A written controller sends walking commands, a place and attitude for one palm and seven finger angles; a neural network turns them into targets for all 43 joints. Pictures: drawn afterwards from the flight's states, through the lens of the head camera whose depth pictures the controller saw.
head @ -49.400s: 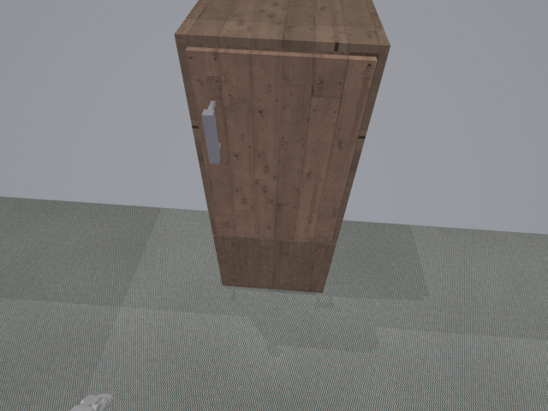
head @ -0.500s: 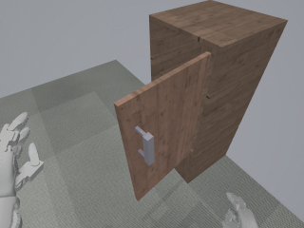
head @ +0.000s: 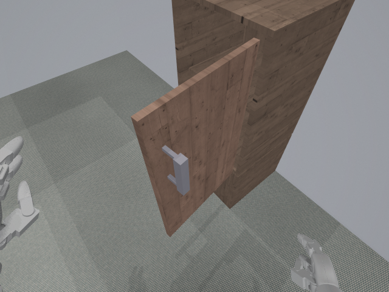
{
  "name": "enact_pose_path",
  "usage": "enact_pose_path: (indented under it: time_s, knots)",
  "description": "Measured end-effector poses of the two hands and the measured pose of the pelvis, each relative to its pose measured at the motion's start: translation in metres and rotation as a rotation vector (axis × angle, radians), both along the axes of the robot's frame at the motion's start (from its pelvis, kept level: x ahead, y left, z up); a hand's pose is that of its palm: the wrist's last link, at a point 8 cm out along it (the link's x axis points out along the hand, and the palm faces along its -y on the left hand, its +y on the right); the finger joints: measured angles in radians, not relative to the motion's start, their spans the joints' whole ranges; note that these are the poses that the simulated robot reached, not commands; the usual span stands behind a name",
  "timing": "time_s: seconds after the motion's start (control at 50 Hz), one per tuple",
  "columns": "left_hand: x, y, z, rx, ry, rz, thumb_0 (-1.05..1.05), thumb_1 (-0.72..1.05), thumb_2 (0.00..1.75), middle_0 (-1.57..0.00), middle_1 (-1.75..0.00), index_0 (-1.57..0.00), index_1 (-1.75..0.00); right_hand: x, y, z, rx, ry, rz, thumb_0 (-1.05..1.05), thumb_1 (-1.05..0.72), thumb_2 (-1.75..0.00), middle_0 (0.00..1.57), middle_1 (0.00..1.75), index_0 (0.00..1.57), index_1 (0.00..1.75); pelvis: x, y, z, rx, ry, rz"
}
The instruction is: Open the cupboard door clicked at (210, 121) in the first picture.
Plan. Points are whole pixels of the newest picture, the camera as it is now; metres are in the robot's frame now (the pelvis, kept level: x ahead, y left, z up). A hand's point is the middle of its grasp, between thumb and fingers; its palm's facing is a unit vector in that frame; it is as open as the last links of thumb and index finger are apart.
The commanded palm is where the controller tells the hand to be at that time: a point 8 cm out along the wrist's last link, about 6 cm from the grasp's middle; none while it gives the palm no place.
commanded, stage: step back with the hand held close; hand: left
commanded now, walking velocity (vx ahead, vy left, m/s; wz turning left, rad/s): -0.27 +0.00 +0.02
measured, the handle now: (175, 170) +0.36 +0.08 +0.03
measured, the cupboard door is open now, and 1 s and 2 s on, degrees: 98 98 98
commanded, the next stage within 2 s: stop stepping back and stand still in 0.82 s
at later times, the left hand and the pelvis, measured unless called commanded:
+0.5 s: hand out of the picture +0.09 +0.28 +0.15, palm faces +0.49 -0.75 -0.44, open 7.4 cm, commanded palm +0.03 +0.32 +0.17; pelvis -0.09 +0.01 -0.02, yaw +3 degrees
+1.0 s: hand out of the picture -0.01 +0.24 +0.18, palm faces +0.39 -0.81 -0.43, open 7.4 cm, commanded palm -0.06 +0.29 +0.17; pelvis -0.21 +0.00 -0.01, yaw -3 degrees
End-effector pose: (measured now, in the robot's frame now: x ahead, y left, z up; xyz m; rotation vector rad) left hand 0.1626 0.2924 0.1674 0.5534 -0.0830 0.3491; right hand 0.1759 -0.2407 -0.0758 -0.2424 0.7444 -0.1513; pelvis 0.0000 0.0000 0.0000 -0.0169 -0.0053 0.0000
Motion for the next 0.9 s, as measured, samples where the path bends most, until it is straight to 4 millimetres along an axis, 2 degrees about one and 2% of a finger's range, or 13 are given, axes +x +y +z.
enact_pose_path:
  time_s: [0.1, 0.22, 0.46, 0.58, 0.66, 0.72, 0.8, 0.9]
  knots:
    - [-0.014, 0.008, 0.006, 0.034, -0.035, -0.026, 0.02, 0.88, 0.90, -0.21, -0.30, -0.22, -0.30, -0.018, 0.005, 0.004, -0.015, -0.002, -0.021, 0.02, -0.90, -0.90, 0.21, 0.29, 0.20, 0.30, -0.016, 0.006, -0.003, 0.002, -0.002, -0.004]
    - [-0.043, 0.018, 0.010, 0.054, -0.106, -0.016, 0.02, 0.88, 0.90, -0.21, -0.30, -0.22, -0.30, -0.041, 0.018, 0.006, -0.014, -0.032, -0.001, 0.02, -0.90, -0.90, 0.21, 0.29, 0.20, 0.30, -0.039, 0.012, -0.008, 0.003, -0.014, 0.000]
    - [-0.108, 0.023, 0.001, 0.047, -0.202, 0.062, 0.02, 0.88, 0.90, -0.21, -0.30, -0.21, -0.30, -0.094, 0.029, -0.012, -0.018, -0.010, 0.082, 0.02, -0.90, -0.90, 0.21, 0.30, 0.20, 0.30, -0.086, 0.010, -0.021, -0.010, -0.032, 0.059]
    - [-0.128, 0.027, 0.005, 0.048, -0.256, 0.018, 0.02, 0.88, 0.90, -0.21, -0.30, -0.21, -0.30, -0.124, 0.028, -0.016, -0.054, 0.015, 0.061, 0.02, -0.90, -0.90, 0.21, 0.30, 0.20, 0.30, -0.110, 0.020, -0.025, -0.022, -0.037, 0.053]
    - [-0.140, 0.038, 0.014, 0.098, -0.263, 0.018, 0.02, 0.88, 0.90, -0.21, -0.30, -0.22, -0.30, -0.142, 0.035, -0.016, -0.047, 0.002, 0.049, 0.02, -0.90, -0.90, 0.21, 0.29, 0.20, 0.30, -0.128, 0.021, -0.023, -0.070, -0.035, 0.084]
    - [-0.157, 0.041, 0.023, 0.117, -0.292, 0.029, 0.02, 0.88, 0.90, -0.21, -0.30, -0.22, -0.30, -0.154, 0.042, -0.014, -0.010, -0.002, 0.056, 0.02, -0.90, -0.90, 0.21, 0.29, 0.20, 0.30, -0.140, 0.018, -0.020, -0.068, -0.020, 0.067]
    - [-0.180, 0.034, 0.019, 0.065, -0.267, 0.046, 0.01, 0.88, 0.90, -0.21, -0.30, -0.21, -0.30, -0.164, 0.047, -0.010, 0.029, -0.039, 0.076, 0.02, -0.90, -0.90, 0.21, 0.29, 0.20, 0.30, -0.158, 0.012, -0.017, -0.056, 0.021, 0.032]
    - [-0.199, 0.005, 0.006, 0.024, -0.250, -0.015, 0.02, 0.89, 0.90, -0.21, -0.30, -0.21, -0.30, -0.181, 0.040, -0.017, 0.053, -0.075, 0.112, 0.02, -0.90, -0.90, 0.21, 0.30, 0.20, 0.30, -0.199, -0.001, -0.026, -0.007, 0.061, -0.028]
